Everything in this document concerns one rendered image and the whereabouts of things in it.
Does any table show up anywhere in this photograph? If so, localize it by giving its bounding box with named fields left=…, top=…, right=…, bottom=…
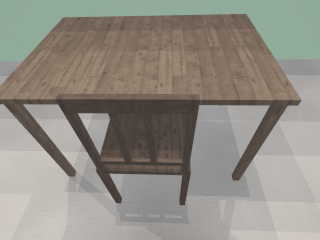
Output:
left=0, top=14, right=302, bottom=181

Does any chair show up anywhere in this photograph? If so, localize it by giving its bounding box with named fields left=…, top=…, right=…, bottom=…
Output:
left=55, top=94, right=200, bottom=206

